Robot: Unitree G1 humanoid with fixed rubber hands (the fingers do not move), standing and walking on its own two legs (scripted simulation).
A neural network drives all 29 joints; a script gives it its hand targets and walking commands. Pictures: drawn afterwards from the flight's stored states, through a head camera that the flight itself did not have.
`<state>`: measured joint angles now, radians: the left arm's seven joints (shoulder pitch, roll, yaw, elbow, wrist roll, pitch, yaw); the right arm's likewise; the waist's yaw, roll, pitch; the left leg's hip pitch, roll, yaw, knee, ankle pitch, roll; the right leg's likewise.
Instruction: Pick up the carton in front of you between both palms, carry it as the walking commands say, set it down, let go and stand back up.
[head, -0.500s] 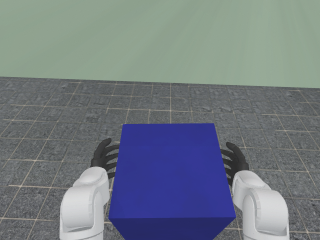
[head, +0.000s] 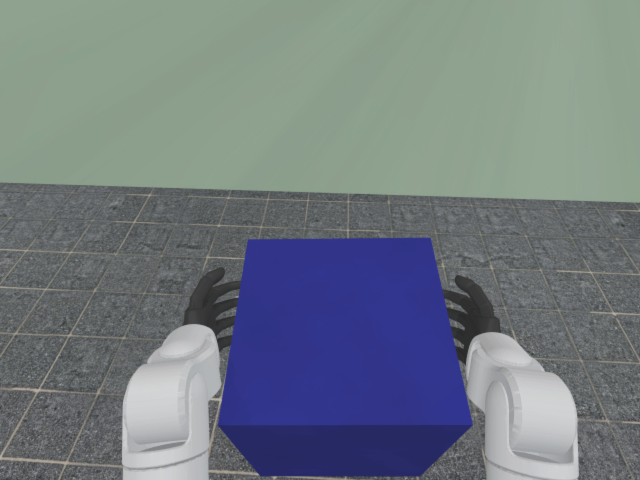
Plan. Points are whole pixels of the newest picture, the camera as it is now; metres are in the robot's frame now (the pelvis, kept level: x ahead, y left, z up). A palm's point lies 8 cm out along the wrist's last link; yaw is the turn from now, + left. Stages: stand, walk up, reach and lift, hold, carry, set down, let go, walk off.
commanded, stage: carry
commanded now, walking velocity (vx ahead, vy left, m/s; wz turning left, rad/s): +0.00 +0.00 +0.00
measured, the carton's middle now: (339, 365) +0.28 +0.00 +0.02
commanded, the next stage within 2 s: none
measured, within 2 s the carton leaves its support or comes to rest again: neither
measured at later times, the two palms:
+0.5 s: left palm (238, 293) +0.34 +0.13 +0.08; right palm (479, 309) +0.33 -0.17 +0.07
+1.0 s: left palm (255, 310) +0.35 +0.11 +0.03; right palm (479, 326) +0.33 -0.19 +0.03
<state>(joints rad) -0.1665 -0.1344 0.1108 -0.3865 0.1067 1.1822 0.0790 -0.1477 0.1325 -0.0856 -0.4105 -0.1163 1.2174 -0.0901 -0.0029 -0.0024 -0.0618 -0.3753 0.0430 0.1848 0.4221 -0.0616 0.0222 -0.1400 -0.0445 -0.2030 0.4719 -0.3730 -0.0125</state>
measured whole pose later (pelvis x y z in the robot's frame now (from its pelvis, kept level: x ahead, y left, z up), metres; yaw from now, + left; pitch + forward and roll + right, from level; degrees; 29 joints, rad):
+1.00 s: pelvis +0.05 -0.02 -0.01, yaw -3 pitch +3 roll +2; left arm -0.23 -0.14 0.19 0.16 0.24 0.67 0.02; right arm -0.21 0.14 -0.17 0.15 -0.23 0.70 -0.02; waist 0.00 -0.02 -0.07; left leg -0.35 0.08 0.21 0.55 -0.24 0.00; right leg -0.08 -0.02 -0.15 0.48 -0.45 -0.04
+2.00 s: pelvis -0.02 -0.01 -0.01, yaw -3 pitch +1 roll +0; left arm -0.22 -0.14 0.18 0.16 0.24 0.73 0.02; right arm -0.20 0.14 -0.16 0.16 -0.23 0.74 -0.02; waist 0.00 -0.01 -0.08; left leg -0.39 0.09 0.21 0.50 -0.12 0.03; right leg -0.17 -0.01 -0.15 0.54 -0.39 -0.04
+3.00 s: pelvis -0.03 +0.06 +0.00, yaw -15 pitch -7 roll +0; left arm -0.36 -0.18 0.31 0.31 0.32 0.67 0.01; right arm -0.36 0.18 -0.34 0.40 -0.33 0.61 0.05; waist 0.01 -0.07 0.06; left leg -0.18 -0.02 0.08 0.41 -0.11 0.04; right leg -0.05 -0.02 0.09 0.47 -0.31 -0.02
